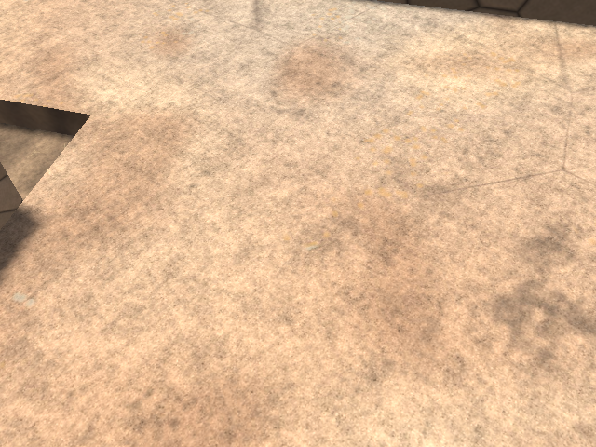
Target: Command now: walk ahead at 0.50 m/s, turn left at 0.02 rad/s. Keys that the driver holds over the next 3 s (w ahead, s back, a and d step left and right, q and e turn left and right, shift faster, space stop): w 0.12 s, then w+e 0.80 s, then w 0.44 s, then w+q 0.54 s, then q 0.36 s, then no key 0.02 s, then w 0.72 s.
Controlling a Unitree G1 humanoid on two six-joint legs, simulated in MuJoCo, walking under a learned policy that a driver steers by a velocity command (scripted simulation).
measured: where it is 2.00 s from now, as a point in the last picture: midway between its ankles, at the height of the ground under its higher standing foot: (431, 243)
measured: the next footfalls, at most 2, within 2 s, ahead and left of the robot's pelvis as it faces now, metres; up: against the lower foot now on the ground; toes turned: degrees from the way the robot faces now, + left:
left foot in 0.24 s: +0.32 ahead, +0.16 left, +0.00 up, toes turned -1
right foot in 0.76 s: +0.55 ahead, -0.14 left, +0.00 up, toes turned -21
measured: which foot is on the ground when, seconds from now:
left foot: up 0.00-0.22, down 0.24-0.78, up 0.80-1.00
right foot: down 0.00-0.26, up 0.28-0.74, down 0.76-1.00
